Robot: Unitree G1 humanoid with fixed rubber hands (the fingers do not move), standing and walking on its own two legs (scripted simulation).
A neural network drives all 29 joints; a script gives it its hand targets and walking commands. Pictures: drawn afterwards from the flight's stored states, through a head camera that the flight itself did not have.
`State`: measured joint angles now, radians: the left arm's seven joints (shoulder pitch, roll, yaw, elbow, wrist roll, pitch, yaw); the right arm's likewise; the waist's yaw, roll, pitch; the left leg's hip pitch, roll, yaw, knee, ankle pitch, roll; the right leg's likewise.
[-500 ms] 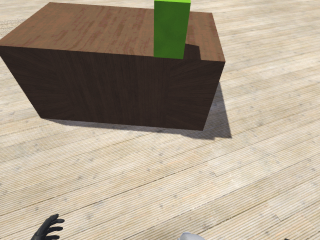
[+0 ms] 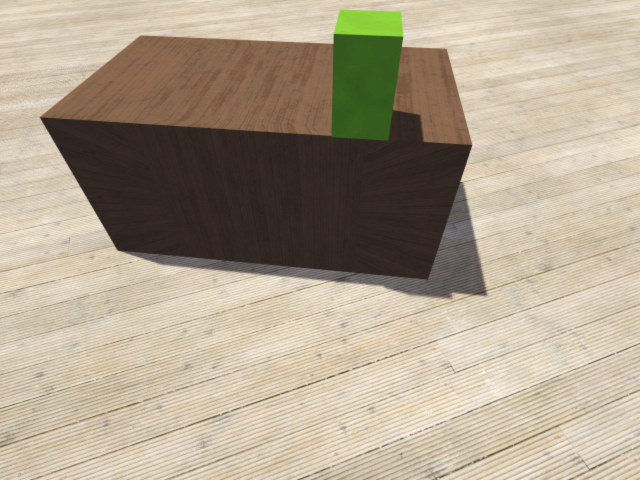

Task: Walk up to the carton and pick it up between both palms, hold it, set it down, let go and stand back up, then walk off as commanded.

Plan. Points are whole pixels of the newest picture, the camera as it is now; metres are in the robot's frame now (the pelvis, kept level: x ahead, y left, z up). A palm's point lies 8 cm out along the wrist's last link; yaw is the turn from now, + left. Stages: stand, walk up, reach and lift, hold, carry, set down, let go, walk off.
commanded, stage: stand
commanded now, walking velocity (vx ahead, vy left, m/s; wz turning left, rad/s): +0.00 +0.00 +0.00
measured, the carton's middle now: (364, 77) +1.13 -0.08 +0.00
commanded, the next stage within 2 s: none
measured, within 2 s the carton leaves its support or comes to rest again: neither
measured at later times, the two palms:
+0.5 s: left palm out of the picture +0.15 +0.30 -0.10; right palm out of the picture +0.14 -0.30 -0.10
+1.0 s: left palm out of the picture +0.14 +0.30 -0.10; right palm out of the picture +0.13 -0.30 -0.11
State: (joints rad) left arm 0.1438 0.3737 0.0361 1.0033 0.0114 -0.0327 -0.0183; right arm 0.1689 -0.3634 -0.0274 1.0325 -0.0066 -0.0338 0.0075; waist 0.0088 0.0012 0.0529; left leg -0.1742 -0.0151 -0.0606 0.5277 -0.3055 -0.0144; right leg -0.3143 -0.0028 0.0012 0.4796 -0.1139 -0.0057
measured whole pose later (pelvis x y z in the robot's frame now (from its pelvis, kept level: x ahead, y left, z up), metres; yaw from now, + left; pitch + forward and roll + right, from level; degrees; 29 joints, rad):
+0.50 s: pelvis +0.04 +0.01 +0.01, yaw +0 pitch -1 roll +0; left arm 0.03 0.34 0.02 1.10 0.01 -0.03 0.00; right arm 0.05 -0.36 -0.02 1.11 0.00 -0.02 0.00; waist 0.00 0.00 0.06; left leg -0.07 -0.01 -0.06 0.38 -0.29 -0.01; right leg -0.23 0.00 0.00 0.40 -0.14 0.00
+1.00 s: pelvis +0.05 +0.00 +0.01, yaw +1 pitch -2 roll +0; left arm 0.06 0.34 0.03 1.13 0.01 -0.02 0.00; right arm 0.09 -0.35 -0.02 1.12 0.00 0.00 -0.01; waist 0.00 0.03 0.06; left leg -0.01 0.01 -0.06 0.32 -0.27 -0.02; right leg -0.18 0.01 -0.01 0.36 -0.14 -0.01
